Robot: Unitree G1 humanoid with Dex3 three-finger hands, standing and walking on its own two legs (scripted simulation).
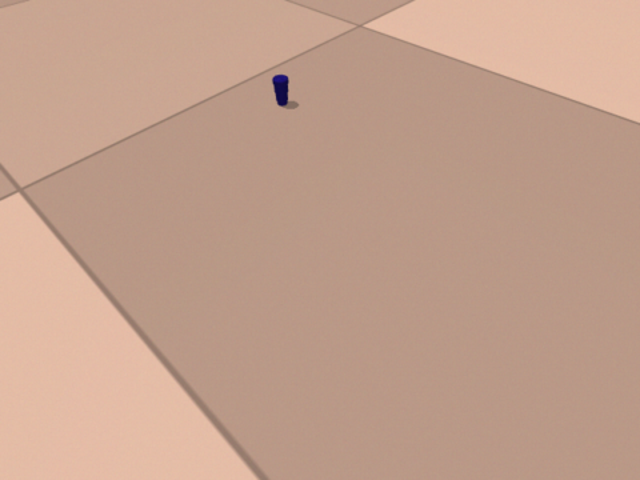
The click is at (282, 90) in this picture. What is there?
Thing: tapered cup
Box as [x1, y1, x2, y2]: [273, 75, 288, 105]
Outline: 276,75 273,77 273,84 276,93 277,103 279,105 286,104 287,99 287,77 285,75
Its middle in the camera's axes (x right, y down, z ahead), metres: -0.22 -0.85 +2.27
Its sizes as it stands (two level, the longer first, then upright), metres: 0.090 0.090 0.154
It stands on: the floor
